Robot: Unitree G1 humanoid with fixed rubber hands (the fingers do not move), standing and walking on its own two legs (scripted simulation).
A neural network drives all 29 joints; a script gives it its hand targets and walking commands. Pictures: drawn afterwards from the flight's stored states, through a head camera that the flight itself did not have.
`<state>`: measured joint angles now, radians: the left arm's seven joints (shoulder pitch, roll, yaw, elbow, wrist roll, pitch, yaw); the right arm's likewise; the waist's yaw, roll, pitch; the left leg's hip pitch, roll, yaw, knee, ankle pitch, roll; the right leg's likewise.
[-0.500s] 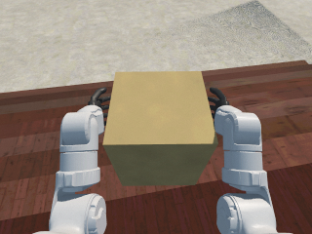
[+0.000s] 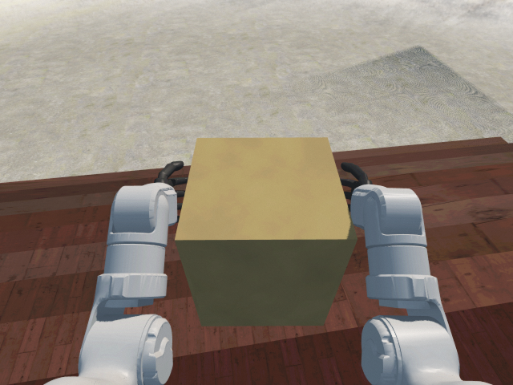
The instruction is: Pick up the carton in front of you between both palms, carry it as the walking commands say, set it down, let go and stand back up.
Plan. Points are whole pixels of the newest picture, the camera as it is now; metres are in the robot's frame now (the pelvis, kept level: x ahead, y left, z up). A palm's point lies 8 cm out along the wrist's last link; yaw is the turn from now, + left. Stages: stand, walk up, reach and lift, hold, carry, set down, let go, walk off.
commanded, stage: carry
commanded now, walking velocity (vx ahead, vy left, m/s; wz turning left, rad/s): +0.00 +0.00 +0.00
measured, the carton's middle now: (262, 235) +0.34 +0.00 +0.06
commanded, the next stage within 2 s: none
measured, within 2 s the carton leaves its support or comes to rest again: neither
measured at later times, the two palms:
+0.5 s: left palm (156, 211) +0.33 +0.15 +0.13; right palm (362, 213) +0.33 -0.15 +0.13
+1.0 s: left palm (151, 218) +0.31 +0.15 +0.14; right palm (362, 219) +0.32 -0.14 +0.13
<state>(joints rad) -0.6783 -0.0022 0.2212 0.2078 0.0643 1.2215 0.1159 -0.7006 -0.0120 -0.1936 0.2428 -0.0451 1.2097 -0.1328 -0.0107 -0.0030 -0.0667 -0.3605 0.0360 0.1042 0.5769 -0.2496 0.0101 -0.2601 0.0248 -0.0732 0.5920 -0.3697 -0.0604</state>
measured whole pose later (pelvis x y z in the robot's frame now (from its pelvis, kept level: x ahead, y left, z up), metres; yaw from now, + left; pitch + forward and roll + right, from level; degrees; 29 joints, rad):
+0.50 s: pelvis -0.02 +0.00 +0.00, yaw +0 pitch +1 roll +0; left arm -0.69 0.00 0.22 0.23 0.06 1.23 0.12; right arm -0.70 -0.01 -0.20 0.24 -0.05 1.22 -0.13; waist -0.01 0.00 -0.07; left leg -0.37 0.03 0.10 0.54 -0.20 0.02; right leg -0.27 0.02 -0.08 0.58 -0.33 -0.06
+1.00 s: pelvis -0.03 +0.00 +0.00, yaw +0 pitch +1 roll +0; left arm -0.69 0.01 0.21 0.24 0.06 1.23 0.12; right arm -0.70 -0.01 -0.20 0.26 -0.05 1.22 -0.13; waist -0.01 0.00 -0.07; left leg -0.38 0.03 0.10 0.53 -0.17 0.02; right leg -0.29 0.02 -0.08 0.57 -0.31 -0.06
